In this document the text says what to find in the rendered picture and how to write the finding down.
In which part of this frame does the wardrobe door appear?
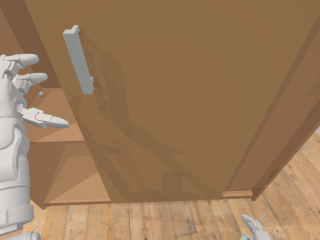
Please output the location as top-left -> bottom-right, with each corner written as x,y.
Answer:
224,13 -> 320,192
24,0 -> 320,204

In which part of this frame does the left robot hand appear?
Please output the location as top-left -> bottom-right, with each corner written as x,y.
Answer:
0,54 -> 70,129

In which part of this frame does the handle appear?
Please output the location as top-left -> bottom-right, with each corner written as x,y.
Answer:
62,25 -> 94,95

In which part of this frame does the robot left forearm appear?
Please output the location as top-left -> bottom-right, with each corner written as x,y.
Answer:
0,117 -> 34,236

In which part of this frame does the right robot hand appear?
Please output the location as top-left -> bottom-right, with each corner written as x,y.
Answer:
240,214 -> 271,240

